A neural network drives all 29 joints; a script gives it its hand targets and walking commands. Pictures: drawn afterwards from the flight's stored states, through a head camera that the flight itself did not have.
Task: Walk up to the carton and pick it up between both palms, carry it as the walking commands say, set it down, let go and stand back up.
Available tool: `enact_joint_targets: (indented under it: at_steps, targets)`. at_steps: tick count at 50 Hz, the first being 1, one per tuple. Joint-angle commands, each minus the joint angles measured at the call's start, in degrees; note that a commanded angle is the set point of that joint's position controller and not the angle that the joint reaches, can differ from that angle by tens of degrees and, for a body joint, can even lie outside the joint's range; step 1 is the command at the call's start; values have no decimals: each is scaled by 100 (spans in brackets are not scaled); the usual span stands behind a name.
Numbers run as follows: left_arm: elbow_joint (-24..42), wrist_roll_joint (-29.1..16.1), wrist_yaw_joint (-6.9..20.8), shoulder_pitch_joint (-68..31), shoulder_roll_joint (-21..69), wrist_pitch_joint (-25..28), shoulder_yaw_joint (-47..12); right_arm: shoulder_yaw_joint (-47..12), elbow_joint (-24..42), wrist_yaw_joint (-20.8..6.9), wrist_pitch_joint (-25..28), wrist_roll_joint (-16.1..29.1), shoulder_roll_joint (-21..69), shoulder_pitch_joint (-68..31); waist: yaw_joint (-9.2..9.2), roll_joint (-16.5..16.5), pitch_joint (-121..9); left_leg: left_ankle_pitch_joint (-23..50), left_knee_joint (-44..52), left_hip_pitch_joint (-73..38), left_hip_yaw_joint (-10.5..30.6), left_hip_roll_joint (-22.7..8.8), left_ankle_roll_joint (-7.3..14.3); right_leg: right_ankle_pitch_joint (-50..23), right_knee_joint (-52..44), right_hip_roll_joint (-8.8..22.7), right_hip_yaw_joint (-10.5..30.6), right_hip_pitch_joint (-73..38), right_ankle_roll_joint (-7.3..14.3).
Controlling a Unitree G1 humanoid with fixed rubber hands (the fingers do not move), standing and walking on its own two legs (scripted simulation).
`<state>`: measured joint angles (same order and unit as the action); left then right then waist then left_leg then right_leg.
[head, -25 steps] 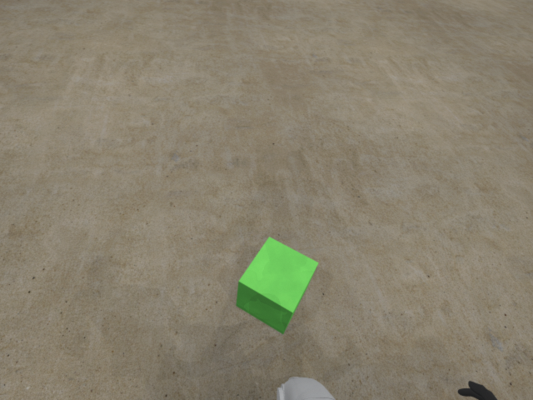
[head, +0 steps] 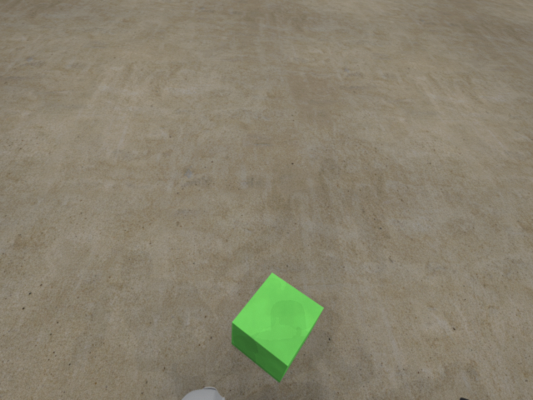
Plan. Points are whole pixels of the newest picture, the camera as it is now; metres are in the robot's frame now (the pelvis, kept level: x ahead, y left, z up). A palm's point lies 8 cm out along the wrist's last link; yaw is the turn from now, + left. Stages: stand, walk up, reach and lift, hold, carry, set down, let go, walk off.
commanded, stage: walk up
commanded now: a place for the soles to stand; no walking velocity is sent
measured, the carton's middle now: (275, 326) +0.47 -0.07 -0.64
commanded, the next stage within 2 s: none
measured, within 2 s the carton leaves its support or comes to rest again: neither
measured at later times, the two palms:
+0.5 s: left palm (62, 373) +0.16 +0.30 -0.07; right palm (462, 379) +0.20 -0.33 -0.09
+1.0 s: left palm out of the picture +0.12 +0.30 -0.08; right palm (474, 394) +0.17 -0.32 -0.07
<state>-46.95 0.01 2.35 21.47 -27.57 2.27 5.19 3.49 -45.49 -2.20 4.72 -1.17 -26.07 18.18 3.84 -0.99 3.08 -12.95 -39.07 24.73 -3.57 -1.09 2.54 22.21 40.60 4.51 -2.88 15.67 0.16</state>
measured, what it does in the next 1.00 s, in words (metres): steps on the spot: right foot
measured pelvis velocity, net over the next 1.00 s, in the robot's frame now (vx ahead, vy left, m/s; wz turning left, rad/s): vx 0.04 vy -0.02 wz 0.10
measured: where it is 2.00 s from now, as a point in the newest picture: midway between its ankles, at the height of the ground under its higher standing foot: outside the picture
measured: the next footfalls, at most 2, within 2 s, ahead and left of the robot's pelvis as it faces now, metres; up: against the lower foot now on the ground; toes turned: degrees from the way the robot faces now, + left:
right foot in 0.26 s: +0.13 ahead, -0.16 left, +0.00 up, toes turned +0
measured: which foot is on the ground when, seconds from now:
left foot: down 0.00-1.00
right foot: down 0.00-0.00, up 0.02-0.24, down 0.26-1.00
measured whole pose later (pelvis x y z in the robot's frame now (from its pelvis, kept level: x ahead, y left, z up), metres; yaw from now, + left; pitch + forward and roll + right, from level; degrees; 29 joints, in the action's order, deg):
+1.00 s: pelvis +0.04 -0.02 +0.02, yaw +6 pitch -3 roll -1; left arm -60.6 0.7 -0.2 3.9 -23.2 0.5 1.8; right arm 1.6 -59.7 -2.4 -1.3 -1.2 -22.2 4.0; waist -0.6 -0.3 3.4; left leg -8.7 -26.7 15.5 2.1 1.4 1.1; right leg 12.1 26.5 3.0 -4.8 12.4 -0.5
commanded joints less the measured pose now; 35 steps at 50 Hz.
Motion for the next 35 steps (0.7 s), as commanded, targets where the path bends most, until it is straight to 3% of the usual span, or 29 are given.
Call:
enact_joint_targets:
  at_steps: [1,2,3,4,5,6,7,8,9,10,12,13,14,15,16,17,18,20,22,23,24,25,26,29,30,31,32,33,35]
  targets:
    - [185,-63,-293,-355,-830,-35,-56,358,284,268,-34,22,-1395,-80,-468,1082,27,-309,2023,-1290,2953,-1691,1060,936,1603,-10,502,1831,247]
    - [214,-30,-277,-402,-868,-40,-14,369,303,277,-84,32,-1318,-65,-482,895,17,83,1910,-1234,2566,-1442,983,872,1466,2,480,1599,202]
    - [180,-32,-282,-49,-859,-21,21,372,369,255,-100,34,-1347,-180,-334,1240,-156,191,1752,-1058,2312,-1345,982,934,1140,-48,325,1320,228]
    - [-2,-41,-285,189,-970,6,40,408,239,233,-149,-29,-1416,-357,-330,1414,-429,-83,1637,-975,2080,-1225,1027,983,973,-61,195,935,180]
    - [-43,-19,-296,165,-955,-1,38,350,256,202,-165,-1,-1267,-298,-290,1288,-585,-280,1546,-1082,2033,-1107,989,751,882,-135,221,860,165]
    - [-182,-14,-318,156,-922,-21,22,329,253,208,-192,-2,-1207,-389,-302,1178,-731,-411,1602,-827,2110,-1204,916,545,732,-146,152,552,191]
    - [-246,-35,-334,36,-750,-4,1,272,232,207,-236,38,-1145,-462,-217,1120,-373,-196,1465,-432,1693,-1034,849,76,166,-215,61,350,192]
    - [-257,-29,-341,-128,-747,9,3,241,201,218,-272,45,-1071,-592,-258,904,-441,101,1264,-439,1503,-881,645,-611,-327,-270,-71,66,177]
    - [-267,-1,-354,-16,-662,-4,-1,211,199,198,-320,87,-973,-571,-218,1094,-651,195,997,-435,1358,-760,539,-820,-750,-383,-111,-321,145]
    - [-229,69,-398,-249,-837,27,32,145,177,194,-321,130,-764,-602,-188,614,-548,638,842,-238,1375,-743,400,-1212,-972,-239,186,-584,269]
    - [-75,112,-413,-844,-956,76,37,76,184,189,-281,166,-598,-547,-342,-374,-526,626,352,-389,1078,-462,35,-1088,-1564,575,1262,-281,567]
    - [-14,86,-400,-1294,-1065,86,23,94,39,184,-309,138,-600,-540,-544,-464,-468,90,371,-757,801,-208,-96,-871,-1728,947,1568,177,709]
    - [-43,64,-385,-1444,-960,83,-60,89,-51,170,-316,121,-675,-638,-618,-158,-290,-107,605,-970,874,-180,-67,-852,-1642,866,1408,583,664]
    - [-105,62,-375,-1498,-761,107,-104,106,-201,156,-287,102,-760,-673,-638,-65,-370,10,843,-1120,1049,-307,51,-551,-1671,691,1179,565,555]
    - [-166,51,-387,-1565,-972,119,-98,163,-262,154,-335,97,-891,-735,-612,-13,-3,284,990,-1028,1200,-499,80,-711,-1359,545,967,716,465]
    - [-183,-24,-373,-1545,-864,104,-130,183,-272,130,-370,34,-1089,-788,-522,82,-253,203,1045,-860,1379,-499,198,-510,-1281,317,754,477,343]
    - [-345,-35,-370,-1384,-772,92,-133,115,-283,132,-379,126,-865,-1085,-401,81,-211,392,929,-847,1368,-474,184,-710,-1432,353,785,310,309]
    - [-357,-81,-388,-1385,-900,121,-117,56,-427,151,-362,90,-861,-1121,-347,96,-541,1544,617,-1083,1030,-364,80,-2058,-1236,513,813,-168,397]
    - [-399,-56,-409,-1298,-849,105,-186,82,-449,185,-363,153,-747,-1087,-348,-312,-980,2063,512,-1318,1007,-404,135,-3209,-1018,571,758,-593,409]
    - [-471,-85,-401,-1377,-903,108,-122,45,-502,173,-396,175,-768,-1024,-385,-318,-965,1853,557,-1249,927,-296,64,-3244,-1019,624,725,-642,458]
    - [-472,-82,-411,-1517,-939,77,-157,80,-503,168,-399,173,-773,-1045,-393,-531,-1101,1895,602,-1226,895,-316,107,-2999,-972,632,655,-787,445]
    - [-483,-79,-429,-1542,-852,51,-160,54,-614,159,-413,161,-779,-1180,-363,-304,-1029,1844,519,-1149,781,-282,101,-3009,-1062,691,699,-739,431]
    - [-485,-45,-439,-1646,-882,41,-136,34,-658,163,-427,193,-663,-1136,-391,-501,-1015,1807,564,-1233,869,-281,56,-2898,-1088,664,652,-648,451]
    - [-557,-40,-432,-1752,-862,20,-172,87,-661,124,-465,122,-746,-1354,-377,-167,-1009,1559,627,-1326,957,-227,47,-2390,-1313,698,802,-510,474]
    - [-602,-33,-441,-1805,-912,4,-105,92,-693,112,-483,121,-817,-1439,-379,-334,-798,1556,683,-1306,844,-222,39,-2175,-1493,669,712,-375,383]
    - [-570,-21,-444,-1934,-958,0,-142,72,-763,102,-494,106,-778,-1335,-508,-167,-961,1529,768,-1489,951,-302,7,-2001,-1362,689,671,-342,400]
    - [-499,-11,-431,-2120,-875,-1,-108,22,-835,90,-489,95,-736,-1350,-463,-221,-933,1476,922,-1364,996,-303,58,-1611,-1351,573,574,-416,320]
    - [-584,-15,-418,-2104,-824,-18,-165,81,-817,79,-495,36,-810,-1451,-503,58,-749,1328,1072,-1283,999,-294,74,-1462,-1471,645,665,-353,398]
    - [-556,-13,-417,-2148,-826,-36,-158,35,-851,76,-511,76,-798,-1660,-433,132,-586,1052,1124,-1154,1197,-365,116,-1035,-1549,537,634,-202,275]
